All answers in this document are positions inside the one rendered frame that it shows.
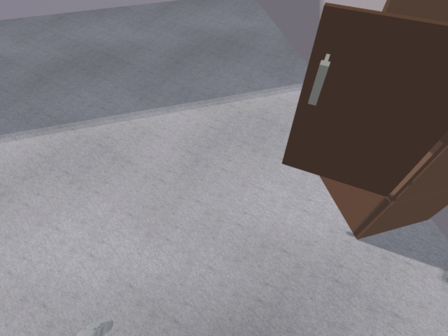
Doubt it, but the left robot hand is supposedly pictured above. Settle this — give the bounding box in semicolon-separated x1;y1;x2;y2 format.
77;319;113;336

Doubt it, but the cupboard door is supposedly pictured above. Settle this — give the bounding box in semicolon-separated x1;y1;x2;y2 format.
282;3;448;197

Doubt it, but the handle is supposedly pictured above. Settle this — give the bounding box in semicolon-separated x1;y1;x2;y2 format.
308;54;330;105

